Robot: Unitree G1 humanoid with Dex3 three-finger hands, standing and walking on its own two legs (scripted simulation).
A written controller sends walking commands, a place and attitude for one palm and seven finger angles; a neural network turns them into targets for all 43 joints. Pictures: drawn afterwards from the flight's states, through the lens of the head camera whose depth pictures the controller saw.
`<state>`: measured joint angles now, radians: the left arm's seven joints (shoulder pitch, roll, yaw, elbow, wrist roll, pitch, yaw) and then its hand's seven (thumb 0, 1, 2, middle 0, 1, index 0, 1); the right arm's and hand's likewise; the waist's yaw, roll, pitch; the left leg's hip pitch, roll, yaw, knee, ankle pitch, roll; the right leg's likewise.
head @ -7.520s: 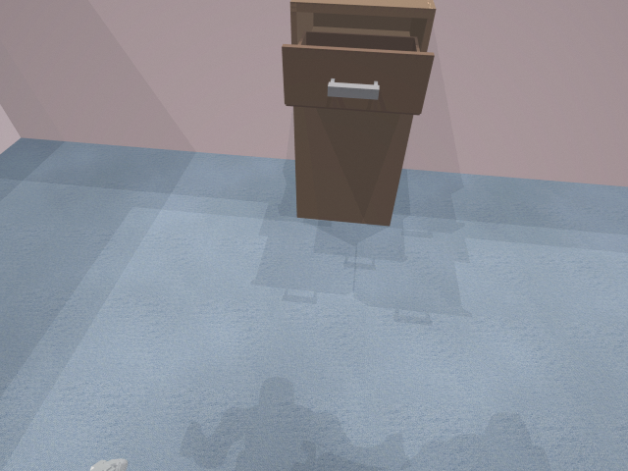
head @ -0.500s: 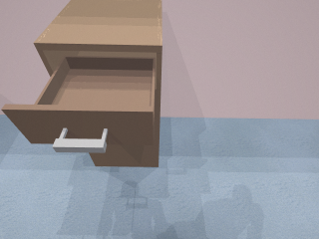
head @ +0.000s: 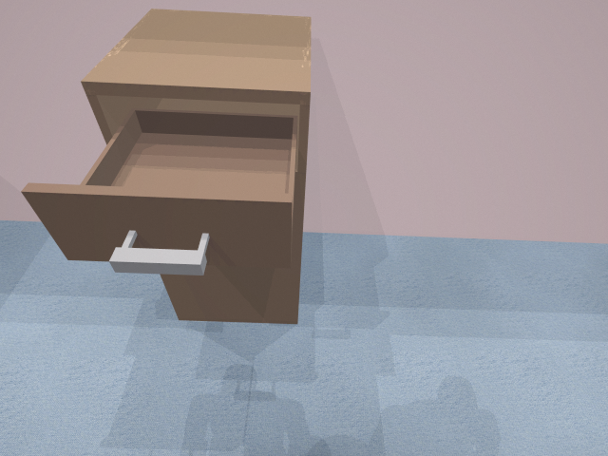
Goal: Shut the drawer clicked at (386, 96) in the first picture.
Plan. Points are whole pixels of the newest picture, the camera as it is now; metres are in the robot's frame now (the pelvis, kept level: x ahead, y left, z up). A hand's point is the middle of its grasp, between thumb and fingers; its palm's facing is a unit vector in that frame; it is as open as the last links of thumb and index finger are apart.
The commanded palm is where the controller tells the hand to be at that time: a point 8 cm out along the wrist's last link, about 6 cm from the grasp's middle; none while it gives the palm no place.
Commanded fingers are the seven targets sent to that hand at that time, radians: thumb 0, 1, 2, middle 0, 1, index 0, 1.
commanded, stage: shuffle to correct the standing spot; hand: left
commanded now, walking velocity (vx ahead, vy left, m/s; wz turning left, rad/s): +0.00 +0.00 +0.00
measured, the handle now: (164, 249) +0.40 +0.25 +0.03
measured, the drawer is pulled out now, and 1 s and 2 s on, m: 0.28 0.28 0.28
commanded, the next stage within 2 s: come to a stop and stand still in 0.46 s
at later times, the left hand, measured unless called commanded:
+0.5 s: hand out of the picture +0.02 +0.18 -0.18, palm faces +0.05 -0.99 -0.17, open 7.3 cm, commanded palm none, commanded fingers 0.00 0.90 0.90 -0.20 -0.30 -0.20 -0.30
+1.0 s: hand out of the picture +0.11 +0.23 -0.18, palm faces +0.03 -0.98 -0.20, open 7.3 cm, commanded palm none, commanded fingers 0.00 0.90 0.90 -0.20 -0.30 -0.20 -0.30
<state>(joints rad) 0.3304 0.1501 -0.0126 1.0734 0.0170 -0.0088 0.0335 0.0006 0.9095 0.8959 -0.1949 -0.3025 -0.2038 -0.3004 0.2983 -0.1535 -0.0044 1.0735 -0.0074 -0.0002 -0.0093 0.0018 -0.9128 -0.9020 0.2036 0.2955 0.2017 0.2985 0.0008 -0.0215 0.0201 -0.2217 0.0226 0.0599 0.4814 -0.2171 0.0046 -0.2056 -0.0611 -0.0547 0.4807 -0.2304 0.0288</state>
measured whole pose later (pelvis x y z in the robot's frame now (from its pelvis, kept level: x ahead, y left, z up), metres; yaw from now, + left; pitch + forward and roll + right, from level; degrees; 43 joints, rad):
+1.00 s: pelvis +0.08 +0.05 +0.00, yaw -2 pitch -1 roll +0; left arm 0.27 0.15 0.03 1.00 0.02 0.04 0.04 0.00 0.92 0.90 -0.19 -0.30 -0.20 -0.30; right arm 0.16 -0.16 -0.02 1.01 -0.02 0.00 -0.04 0.00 -0.93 -0.90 0.21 0.30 0.20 0.30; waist 0.01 0.00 0.07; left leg -0.26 -0.01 0.16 0.49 -0.22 0.09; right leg -0.33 -0.03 -0.06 0.80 -0.44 0.00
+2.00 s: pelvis +0.09 +0.03 +0.00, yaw -1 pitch -2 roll +0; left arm 0.31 0.15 -0.01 1.04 0.02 -0.02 0.05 0.00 0.91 0.90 -0.19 -0.30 -0.20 -0.30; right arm 0.25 -0.18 -0.02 1.05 -0.01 -0.01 -0.03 0.01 -0.93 -0.90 0.20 0.30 0.20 0.30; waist 0.00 0.02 0.00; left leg -0.26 0.01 0.12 0.54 -0.25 0.04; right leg -0.16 -0.01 -0.08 0.53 -0.34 -0.02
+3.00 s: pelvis +0.07 +0.00 -0.05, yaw +2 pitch +6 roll -1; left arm 0.59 0.23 0.13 -0.20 -0.28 -0.25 -0.20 0.01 0.90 0.90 -0.81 -0.96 -0.81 -0.96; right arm 0.28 -0.18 0.03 0.55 0.05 -0.17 -0.07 0.01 -0.90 -0.90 0.21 0.30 0.21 0.30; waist 0.00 0.04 -0.12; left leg -0.66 0.05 0.04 0.93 -0.38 0.01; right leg -0.53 0.02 -0.13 0.91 -0.50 -0.07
